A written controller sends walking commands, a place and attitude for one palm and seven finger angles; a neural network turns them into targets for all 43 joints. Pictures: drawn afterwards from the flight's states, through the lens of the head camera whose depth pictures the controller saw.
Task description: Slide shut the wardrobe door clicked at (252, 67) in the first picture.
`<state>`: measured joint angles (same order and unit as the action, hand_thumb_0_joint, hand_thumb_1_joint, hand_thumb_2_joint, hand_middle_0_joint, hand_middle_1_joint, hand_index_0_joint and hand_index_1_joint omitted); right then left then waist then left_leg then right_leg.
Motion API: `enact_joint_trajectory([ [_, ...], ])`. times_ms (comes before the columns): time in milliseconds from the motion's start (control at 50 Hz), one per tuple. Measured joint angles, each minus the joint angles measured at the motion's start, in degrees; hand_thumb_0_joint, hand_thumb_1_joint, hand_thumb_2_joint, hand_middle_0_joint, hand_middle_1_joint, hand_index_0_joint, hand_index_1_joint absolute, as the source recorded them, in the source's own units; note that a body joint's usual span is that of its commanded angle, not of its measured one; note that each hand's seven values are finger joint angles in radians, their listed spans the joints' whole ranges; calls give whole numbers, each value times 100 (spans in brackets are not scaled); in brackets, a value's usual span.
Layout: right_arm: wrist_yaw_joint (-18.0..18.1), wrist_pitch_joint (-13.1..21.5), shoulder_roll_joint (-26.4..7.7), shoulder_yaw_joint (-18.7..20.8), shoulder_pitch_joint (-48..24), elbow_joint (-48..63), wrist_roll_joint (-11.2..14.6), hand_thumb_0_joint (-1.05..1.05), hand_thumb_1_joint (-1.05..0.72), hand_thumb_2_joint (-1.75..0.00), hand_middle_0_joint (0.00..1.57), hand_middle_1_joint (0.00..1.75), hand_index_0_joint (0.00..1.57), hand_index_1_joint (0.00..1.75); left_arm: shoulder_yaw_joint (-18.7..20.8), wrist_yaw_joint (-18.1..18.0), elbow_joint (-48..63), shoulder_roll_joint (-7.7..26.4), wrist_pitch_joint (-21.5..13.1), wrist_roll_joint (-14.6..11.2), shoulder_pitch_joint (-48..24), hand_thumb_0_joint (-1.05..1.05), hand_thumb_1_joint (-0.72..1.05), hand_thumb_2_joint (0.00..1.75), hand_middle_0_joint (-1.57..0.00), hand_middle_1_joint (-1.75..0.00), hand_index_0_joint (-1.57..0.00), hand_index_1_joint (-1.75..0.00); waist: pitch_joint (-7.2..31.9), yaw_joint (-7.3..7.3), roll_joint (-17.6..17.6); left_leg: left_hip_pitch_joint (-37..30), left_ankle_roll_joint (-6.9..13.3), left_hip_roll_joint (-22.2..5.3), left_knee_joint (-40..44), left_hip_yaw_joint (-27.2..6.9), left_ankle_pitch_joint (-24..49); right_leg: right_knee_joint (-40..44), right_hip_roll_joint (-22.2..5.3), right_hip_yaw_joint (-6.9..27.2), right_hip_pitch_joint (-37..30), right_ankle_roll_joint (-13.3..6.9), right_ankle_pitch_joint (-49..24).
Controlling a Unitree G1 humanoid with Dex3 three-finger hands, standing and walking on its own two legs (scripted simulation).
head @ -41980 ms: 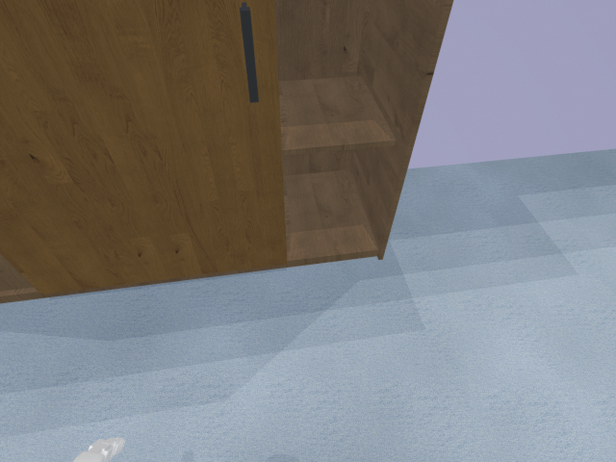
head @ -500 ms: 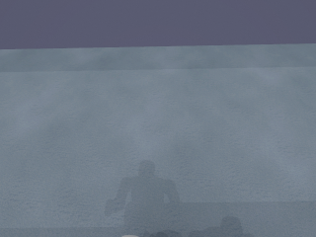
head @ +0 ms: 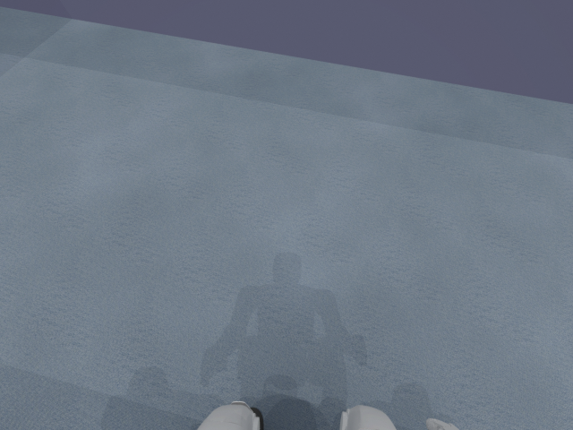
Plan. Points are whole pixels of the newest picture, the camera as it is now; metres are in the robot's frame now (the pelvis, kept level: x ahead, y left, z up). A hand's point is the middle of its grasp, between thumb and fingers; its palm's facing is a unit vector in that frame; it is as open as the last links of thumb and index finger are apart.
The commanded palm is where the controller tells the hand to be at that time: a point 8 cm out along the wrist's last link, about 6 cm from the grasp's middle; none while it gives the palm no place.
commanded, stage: turn to face it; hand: left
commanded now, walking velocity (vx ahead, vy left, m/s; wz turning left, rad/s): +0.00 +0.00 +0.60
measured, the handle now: out of the picture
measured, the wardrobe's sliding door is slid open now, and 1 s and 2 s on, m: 0.00 0.00 0.00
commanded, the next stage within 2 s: none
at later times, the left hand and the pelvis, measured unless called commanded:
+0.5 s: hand out of the picture +0.10 +0.19 -0.17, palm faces +0.33 -0.92 -0.19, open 7.4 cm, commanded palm none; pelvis +0.09 -0.01 +0.00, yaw +18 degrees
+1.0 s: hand out of the picture +0.08 +0.19 -0.15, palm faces +0.58 -0.77 -0.26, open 7.4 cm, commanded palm none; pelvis +0.13 -0.02 +0.01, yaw +36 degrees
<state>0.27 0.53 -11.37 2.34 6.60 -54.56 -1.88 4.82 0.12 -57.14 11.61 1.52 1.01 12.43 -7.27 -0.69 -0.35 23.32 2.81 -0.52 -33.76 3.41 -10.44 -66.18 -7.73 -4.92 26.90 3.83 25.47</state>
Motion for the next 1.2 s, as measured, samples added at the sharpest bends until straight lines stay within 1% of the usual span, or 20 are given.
enact_joint_trajectory([
  [80,0,-144,-7,5,128,-45,-16,0,-90,-90,20,30,20,30,22,1,377,81,-8,-25,-461,0,91,90,-20,-30,-19,-30,137,61,143,-170,-19,125,355,-275,112,1030,122,91,117,29,-235],
  [160,-16,-289,-28,66,232,-43,-13,0,-90,-90,20,30,20,30,-6,-25,628,125,-53,-35,-651,0,91,90,-20,-30,-19,-30,288,159,258,-191,-137,186,264,-534,-27,2454,337,76,-379,19,-474],
  [200,-24,-344,-18,118,313,-26,37,0,-90,-90,20,30,20,30,-28,-48,749,185,-143,-3,-590,0,91,90,-20,-30,-19,-30,419,146,150,-25,-222,301,-203,-567,-523,3316,313,112,-744,-106,-907],
  [240,-38,-401,-121,199,286,-39,55,0,-90,-90,20,30,20,30,-68,-95,739,82,-160,17,-582,0,91,90,-20,-30,-19,-30,378,176,261,304,-281,302,-1408,-612,-1391,3158,307,-32,-811,-249,-955],
  [300,-63,-451,-242,269,272,-21,47,1,-90,-90,20,30,20,30,-138,-130,698,-77,-134,18,-452,0,91,90,-20,-30,-19,-30,350,239,261,660,-416,206,-2838,-369,-1599,3371,180,-236,-1125,-273,-858],
  [380,-118,-467,-257,240,236,66,73,1,-91,-90,20,30,19,29,-180,-116,617,-144,-120,23,-299,0,90,90,-20,-30,-20,-30,258,259,-22,474,-548,-8,-2318,5,-1498,3623,-88,-469,-1447,-197,-830],
  [460,-152,-413,-261,181,111,158,80,1,-91,-90,19,30,19,29,-169,-70,557,-101,-109,27,-188,0,90,90,-20,-30,-20,-30,70,166,-243,2,-506,-49,-847,224,-1141,3326,-324,-743,-1516,-61,-545],
  [500,-169,-320,-320,161,90,243,59,1,-91,-90,19,30,19,29,-138,-47,525,-54,-74,-17,-56,0,90,90,-21,-30,-20,-30,64,136,-235,-320,-381,-63,-23,256,-225,2753,-416,-843,-1349,19,-260],
  [560,-110,-222,-256,155,-15,288,46,0,-91,-90,19,30,19,29,-88,-94,404,135,151,-49,-109,0,90,90,-21,-30,-20,-30,-60,105,-321,-160,-95,34,-444,137,-480,1037,-254,-245,-678,80,726],
  [620,-28,-227,-217,111,32,316,31,0,-91,-90,20,30,20,29,-32,-121,342,233,262,-56,-210,0,90,90,-20,-30,-20,-30,-49,106,-185,-236,-83,47,-284,-93,-554,363,32,-7,-274,88,653],
  [700,11,-291,-219,77,135,252,13,0,-90,-90,20,30,20,30,-9,-75,444,273,251,-66,-336,0,91,90,-20,-30,-19,-30,47,91,56,-381,-128,96,103,-393,-318,816,232,128,-196,81,318],
  [780,-8,-394,-217,88,204,185,8,0,-90,-90,20,30,20,30,-23,-71,588,276,165,-75,-397,0,91,90,-20,-30,-19,-30,174,119,248,-378,-224,145,161,-702,-269,2096,408,143,-603,19,-19],
  [820,-20,-453,-188,116,267,195,48,0,-90,-90,20,30,20,30,-41,-74,707,324,58,-52,-324,0,91,90,-20,-30,-19,-30,308,111,191,-197,-273,263,-114,-789,-447,3205,380,158,-1008,-92,-437],
  [860,-37,-503,-246,184,206,150,74,0,-90,-90,20,30,20,30,-56,-120,712,241,-20,-7,-331,0,91,90,-20,-30,-19,-30,261,92,269,151,-321,304,-1131,-807,-1321,3137,351,43,-1008,-247,-711],
  [940,-95,-553,-326,251,106,134,60,1,-90,-90,20,30,20,30,-147,-146,661,26,-40,4,-193,0,91,90,-20,-30,-19,-30,196,142,275,594,-461,211,-2817,-434,-1646,3313,188,-217,-1274,-234,-693],
  [1000,-136,-530,-256,214,47,190,90,1,-91,-90,20,30,20,29,-176,-134,616,-16,-36,17,-127,0,90,90,-20,-30,-20,-30,123,169,7,369,-541,80,-2265,-82,-1622,3453,-23,-370,-1429,-184,-714],
  [1060,-163,-466,-216,167,-3,247,103,1,-91,-90,20,30,20,29,-181,-94,599,-12,-40,22,-97,0,90,90,-20,-30,-20,-30,44,130,-218,-61,-517,39,-1084,134,-1340,3267,-224,-564,-1446,-88,-564],
  [1100,-180,-391,-253,148,1,313,92,1,-91,-90,20,30,20,29,-168,-62,590,0,-20,-12,-33,0,90,90,-20,-30,-20,-30,52,122,-254,-429,-440,24,-172,192,-576,2844,-331,-700,-1328,-1,-321],
  [1140,-151,-295,-229,169,-35,334,73,0,-91,-90,20,30,20,29,-135,-61,529,74,92,-46,-96,0,90,90,-21,-30,-20,-30,-1,118,-347,-286,-185,132,-362,124,-502,1814,-338,-424,-939,73,311],
  [1200,-76,-267,-187,120,-18,345,40,0,-91,-90,20,30,20,29,-76,-106,449,151,259,-44,-228,0,90,90,-20,-30,-20,-30,-45,76,-296,-258,3,158,-385,-31,-665,581,-33,-25,-398,67,648],
])
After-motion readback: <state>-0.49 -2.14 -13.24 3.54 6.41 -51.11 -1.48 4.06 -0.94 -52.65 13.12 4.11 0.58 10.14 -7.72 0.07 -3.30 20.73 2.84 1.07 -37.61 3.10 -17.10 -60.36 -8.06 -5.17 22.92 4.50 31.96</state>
